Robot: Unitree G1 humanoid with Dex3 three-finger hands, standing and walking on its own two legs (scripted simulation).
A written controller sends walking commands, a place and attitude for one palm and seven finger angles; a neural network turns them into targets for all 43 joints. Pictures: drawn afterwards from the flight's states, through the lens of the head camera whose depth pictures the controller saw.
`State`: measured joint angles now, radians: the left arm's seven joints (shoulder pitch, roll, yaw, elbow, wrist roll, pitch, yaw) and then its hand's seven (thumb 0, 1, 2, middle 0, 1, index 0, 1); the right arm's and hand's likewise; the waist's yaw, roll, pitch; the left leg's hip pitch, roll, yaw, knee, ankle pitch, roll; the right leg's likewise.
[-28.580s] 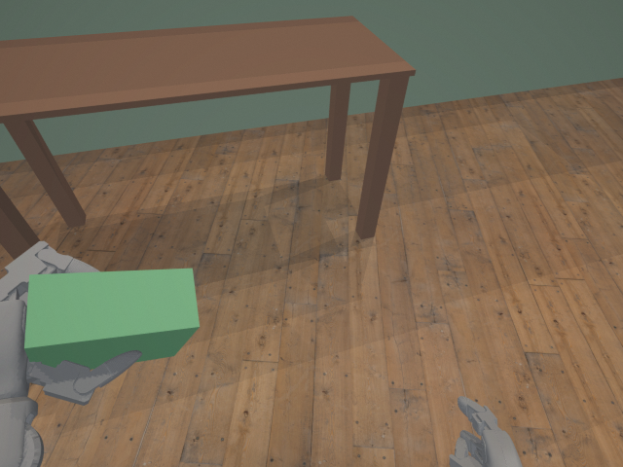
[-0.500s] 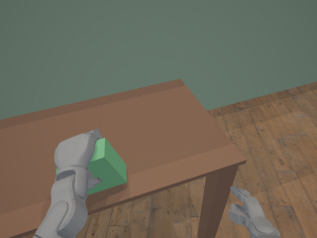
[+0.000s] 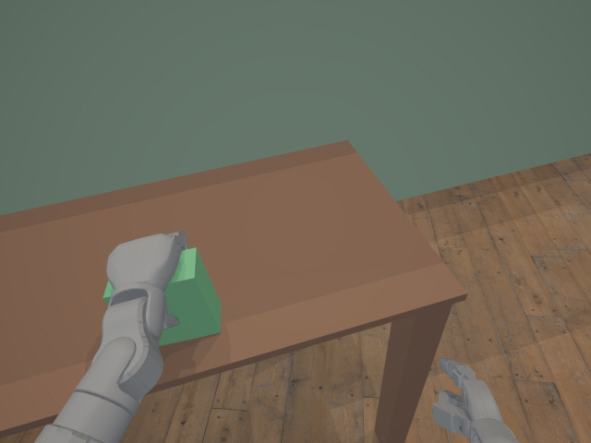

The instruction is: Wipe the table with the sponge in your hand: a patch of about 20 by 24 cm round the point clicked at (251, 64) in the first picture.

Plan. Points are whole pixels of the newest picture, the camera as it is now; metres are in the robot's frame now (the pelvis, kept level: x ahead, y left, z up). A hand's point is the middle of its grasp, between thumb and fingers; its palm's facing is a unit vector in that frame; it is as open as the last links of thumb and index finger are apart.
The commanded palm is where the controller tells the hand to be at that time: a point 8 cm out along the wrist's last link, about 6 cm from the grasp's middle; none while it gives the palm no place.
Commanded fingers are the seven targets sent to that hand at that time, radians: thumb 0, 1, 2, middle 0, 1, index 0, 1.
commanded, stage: wipe forward along the middle lane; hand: left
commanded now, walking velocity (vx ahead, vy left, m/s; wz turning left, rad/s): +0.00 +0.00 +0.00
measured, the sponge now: (174, 309) +0.29 +0.23 +0.04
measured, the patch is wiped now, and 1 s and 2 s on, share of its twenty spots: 1.00 1.00 1.00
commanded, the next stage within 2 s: slide back across to the first lane in 1.22 s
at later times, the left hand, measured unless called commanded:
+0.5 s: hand (157, 256) +0.35 +0.26 +0.09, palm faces -0.06 -0.04 -1.00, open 10.0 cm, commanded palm +0.32 +0.28 +0.12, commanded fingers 0.00 0.10 1.30 -1.20 -1.60 -1.20 -1.60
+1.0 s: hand (154, 233) +0.40 +0.29 +0.09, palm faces -0.10 -0.02 -0.99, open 10.0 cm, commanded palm +0.38 +0.30 +0.13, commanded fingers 0.00 0.10 1.30 -1.20 -1.60 -1.20 -1.60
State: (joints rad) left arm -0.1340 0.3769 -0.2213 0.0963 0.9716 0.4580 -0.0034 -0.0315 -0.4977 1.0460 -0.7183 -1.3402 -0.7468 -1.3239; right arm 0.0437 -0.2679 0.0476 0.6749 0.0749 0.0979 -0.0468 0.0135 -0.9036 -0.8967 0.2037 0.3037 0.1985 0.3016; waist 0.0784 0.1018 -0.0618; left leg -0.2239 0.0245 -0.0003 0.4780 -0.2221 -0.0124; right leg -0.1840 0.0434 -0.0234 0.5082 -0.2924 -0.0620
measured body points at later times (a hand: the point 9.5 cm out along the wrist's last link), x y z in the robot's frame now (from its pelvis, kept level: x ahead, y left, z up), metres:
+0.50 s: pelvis -0.01 -0.01 +0.00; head -0.02 -0.04 +0.45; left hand +0.34 +0.26 +0.14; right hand +0.16 -0.26 -0.12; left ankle +0.02 +0.14 -0.74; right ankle -0.01 -0.08 -0.74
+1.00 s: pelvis +0.00 +0.01 +0.00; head +0.01 -0.02 +0.45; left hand +0.40 +0.29 +0.15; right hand +0.13 -0.25 -0.13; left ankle +0.02 +0.14 -0.74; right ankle -0.01 -0.08 -0.74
